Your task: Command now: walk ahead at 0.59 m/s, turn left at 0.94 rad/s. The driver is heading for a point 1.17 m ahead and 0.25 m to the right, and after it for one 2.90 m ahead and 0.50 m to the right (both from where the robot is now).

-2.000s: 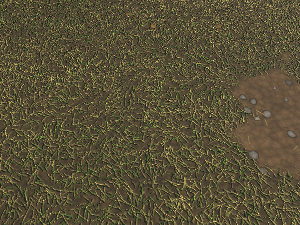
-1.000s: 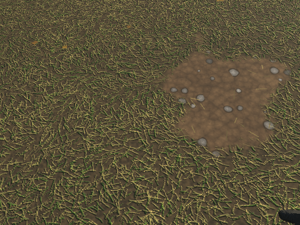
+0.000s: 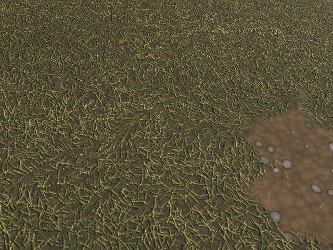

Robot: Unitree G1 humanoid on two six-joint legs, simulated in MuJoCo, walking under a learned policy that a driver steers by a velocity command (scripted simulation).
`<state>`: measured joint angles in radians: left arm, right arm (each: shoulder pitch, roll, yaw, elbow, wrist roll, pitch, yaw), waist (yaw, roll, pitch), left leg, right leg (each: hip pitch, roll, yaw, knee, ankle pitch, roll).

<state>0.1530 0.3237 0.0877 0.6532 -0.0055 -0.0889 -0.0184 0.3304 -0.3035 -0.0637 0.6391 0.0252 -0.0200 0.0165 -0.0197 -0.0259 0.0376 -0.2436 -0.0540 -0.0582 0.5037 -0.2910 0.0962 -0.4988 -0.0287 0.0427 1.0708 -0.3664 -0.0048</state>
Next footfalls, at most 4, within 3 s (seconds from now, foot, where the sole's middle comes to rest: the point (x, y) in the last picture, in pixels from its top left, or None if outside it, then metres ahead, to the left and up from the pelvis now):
0.32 right None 0.33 -0.13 -0.78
0.74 left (133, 190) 0.72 0.12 -0.78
1.18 right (214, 135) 1.03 -0.27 -0.78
1.64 left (225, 83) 1.40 -0.38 -0.78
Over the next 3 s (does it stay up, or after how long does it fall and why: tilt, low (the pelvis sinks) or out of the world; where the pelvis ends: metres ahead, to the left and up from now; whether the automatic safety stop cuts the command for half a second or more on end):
stays up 2.37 -0.65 -0.28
